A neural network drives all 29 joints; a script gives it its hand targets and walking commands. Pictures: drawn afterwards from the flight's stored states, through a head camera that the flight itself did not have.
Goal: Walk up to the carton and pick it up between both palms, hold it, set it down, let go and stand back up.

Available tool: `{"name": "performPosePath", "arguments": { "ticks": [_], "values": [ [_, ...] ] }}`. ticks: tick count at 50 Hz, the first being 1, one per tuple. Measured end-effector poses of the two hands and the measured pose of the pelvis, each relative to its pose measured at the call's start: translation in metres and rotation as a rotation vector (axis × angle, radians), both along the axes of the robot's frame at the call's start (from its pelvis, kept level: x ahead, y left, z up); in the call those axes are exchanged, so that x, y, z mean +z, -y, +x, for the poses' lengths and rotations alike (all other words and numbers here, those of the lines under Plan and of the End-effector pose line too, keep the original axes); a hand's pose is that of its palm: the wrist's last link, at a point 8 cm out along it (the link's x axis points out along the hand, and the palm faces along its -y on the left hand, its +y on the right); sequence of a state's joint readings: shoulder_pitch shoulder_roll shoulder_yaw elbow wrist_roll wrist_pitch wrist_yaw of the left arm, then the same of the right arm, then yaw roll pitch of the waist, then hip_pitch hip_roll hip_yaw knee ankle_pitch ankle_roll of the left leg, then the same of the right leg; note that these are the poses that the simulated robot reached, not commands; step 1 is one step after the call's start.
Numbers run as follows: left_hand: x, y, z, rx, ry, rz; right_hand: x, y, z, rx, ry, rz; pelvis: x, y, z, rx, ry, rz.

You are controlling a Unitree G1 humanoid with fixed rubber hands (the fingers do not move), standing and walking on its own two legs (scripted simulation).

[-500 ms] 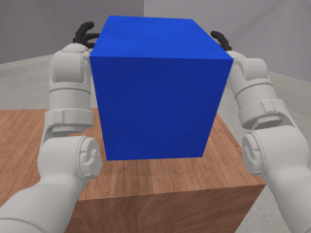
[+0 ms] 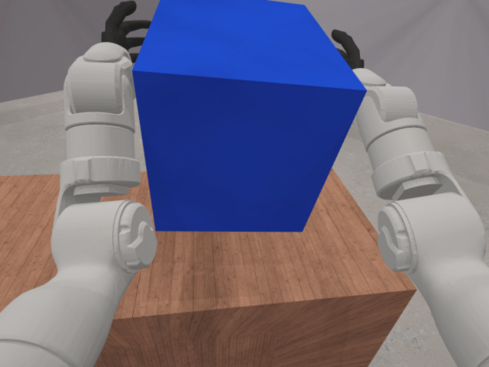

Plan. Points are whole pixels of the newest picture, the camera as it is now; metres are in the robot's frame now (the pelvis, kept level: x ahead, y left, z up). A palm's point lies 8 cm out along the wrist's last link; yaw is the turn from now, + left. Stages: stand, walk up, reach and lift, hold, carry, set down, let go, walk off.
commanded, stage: set down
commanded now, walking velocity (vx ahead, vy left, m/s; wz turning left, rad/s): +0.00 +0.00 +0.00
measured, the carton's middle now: (234, 111) +0.39 +0.01 +0.29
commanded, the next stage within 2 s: none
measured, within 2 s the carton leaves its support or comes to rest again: neither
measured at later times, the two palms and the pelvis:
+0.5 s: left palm (128, 107) +0.39 +0.17 +0.29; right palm (325, 133) +0.39 -0.14 +0.26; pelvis +0.01 +0.00 +0.00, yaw +0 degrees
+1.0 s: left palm (136, 128) +0.41 +0.17 +0.25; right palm (321, 154) +0.39 -0.15 +0.21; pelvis +0.01 +0.00 +0.00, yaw +0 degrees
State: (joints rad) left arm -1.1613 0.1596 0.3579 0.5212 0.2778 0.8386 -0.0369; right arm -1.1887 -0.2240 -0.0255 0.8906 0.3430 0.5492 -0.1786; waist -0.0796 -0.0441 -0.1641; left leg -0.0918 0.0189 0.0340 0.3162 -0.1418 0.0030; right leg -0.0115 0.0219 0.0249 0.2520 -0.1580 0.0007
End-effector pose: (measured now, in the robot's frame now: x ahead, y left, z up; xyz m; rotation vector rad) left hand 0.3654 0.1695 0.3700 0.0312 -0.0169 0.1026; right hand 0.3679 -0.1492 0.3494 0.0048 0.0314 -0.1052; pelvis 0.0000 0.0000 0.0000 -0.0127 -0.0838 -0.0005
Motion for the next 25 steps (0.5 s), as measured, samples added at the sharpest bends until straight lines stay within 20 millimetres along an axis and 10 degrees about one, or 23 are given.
{"name": "performPosePath", "arguments": {
  "ticks": [25],
  "values": [
    [-0.077,-0.005,0.029,-0.029,-0.026,0.018,-0.093,-0.005,0.024,-0.009,-0.024,0.086,0.001,-0.002,0.006,0.002,0.011,-0.004]
  ]
}}
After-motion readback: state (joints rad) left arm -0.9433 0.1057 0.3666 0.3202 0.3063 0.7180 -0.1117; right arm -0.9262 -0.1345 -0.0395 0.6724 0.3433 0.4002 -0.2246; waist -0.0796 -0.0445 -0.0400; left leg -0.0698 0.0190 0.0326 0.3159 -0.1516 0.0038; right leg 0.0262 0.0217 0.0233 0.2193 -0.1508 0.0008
